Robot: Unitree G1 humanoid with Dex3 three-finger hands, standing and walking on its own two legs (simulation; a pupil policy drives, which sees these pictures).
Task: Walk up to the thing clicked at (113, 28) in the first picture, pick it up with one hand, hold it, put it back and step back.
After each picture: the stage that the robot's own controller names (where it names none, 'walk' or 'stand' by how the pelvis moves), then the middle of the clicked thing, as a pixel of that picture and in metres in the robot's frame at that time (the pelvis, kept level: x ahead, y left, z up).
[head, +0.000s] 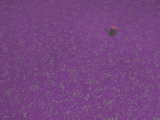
stand; (112, 31) +1.49 -0.37 -0.72
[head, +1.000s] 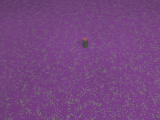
walk; (85, 42) +1.40 +0.03 -0.69
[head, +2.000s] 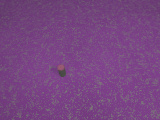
walk; (61, 70) +0.89 +0.25 -0.71
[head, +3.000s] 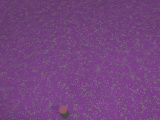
walk; (64, 112) +0.50 +0.23 -0.71
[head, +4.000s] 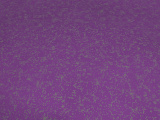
stand; out of the picture +0.40 +0.18 -0.71
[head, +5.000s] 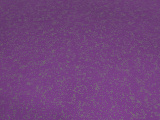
stand; out of the picture +0.37 +0.18 -0.72
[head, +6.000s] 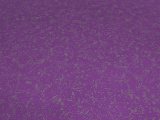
stand; out of the picture +0.38 +0.19 -0.73
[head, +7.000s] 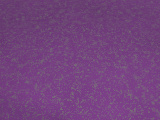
stand; out of the picture +0.38 +0.19 -0.73
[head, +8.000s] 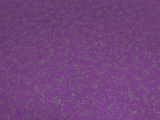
stand; out of the picture +0.37 +0.20 -0.73
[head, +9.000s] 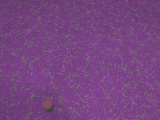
go down; (48, 106) +0.41 +0.19 -0.64
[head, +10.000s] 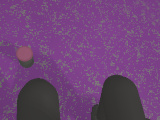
go down; (25, 57) +0.46 +0.22 -0.30
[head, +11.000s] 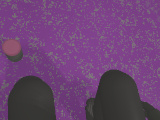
close in; (13, 51) +0.46 +0.23 -0.29
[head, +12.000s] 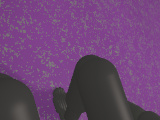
close in; out of the picture +0.44 +0.26 -0.23
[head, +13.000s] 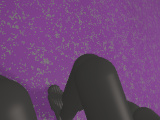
close; out of the picture +0.44 +0.27 -0.23
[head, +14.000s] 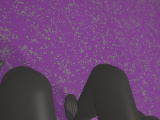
lift; out of the picture +0.37 +0.25 -0.19
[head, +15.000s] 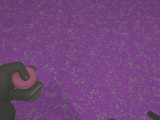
lift; (28, 85) +0.32 +0.18 +0.00
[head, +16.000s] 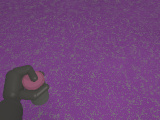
hold; (36, 88) +0.33 +0.17 +0.00
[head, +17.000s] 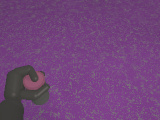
hold; (37, 88) +0.33 +0.17 -0.01
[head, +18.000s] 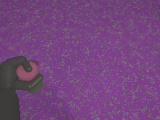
crouch; (31, 78) +0.37 +0.18 -0.06
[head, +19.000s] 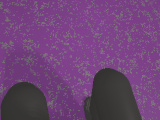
lower; out of the picture +0.50 +0.26 -0.09
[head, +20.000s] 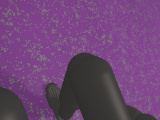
lower; out of the picture +0.46 +0.28 -0.23
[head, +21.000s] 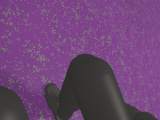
lower; out of the picture +0.46 +0.28 -0.24
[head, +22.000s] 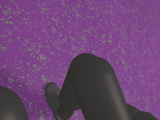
lower; out of the picture +0.46 +0.28 -0.24
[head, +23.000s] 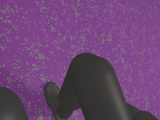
lower; out of the picture +0.46 +0.28 -0.24
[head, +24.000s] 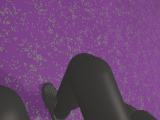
open; out of the picture +0.46 +0.27 -0.25
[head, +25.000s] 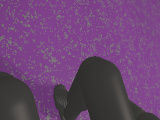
stand; out of the picture +0.46 +0.26 -0.25
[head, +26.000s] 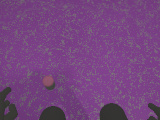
stand; (49, 83) +0.45 +0.18 -0.52
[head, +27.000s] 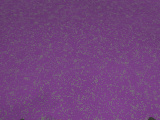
stand; out of the picture +0.41 +0.16 -0.67
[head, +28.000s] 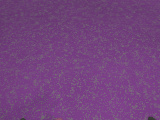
stand; out of the picture +0.42 +0.17 -0.67
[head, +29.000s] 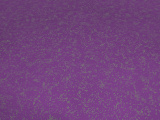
stand; out of the picture +0.43 +0.15 -0.72
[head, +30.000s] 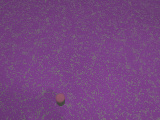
walk; (60, 99) +0.45 +0.12 -0.71
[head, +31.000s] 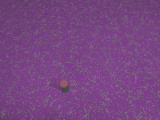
walk; (64, 86) +0.61 +0.18 -0.69
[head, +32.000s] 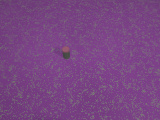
walk; (66, 52) +0.93 +0.16 -0.69
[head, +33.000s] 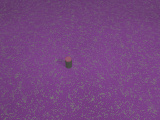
stand; (68, 62) +1.03 +0.15 -0.71
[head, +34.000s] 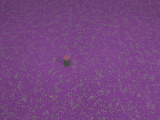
stand; (67, 61) +1.04 +0.17 -0.72
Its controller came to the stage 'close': yes
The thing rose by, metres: 0.71
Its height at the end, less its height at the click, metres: +0.00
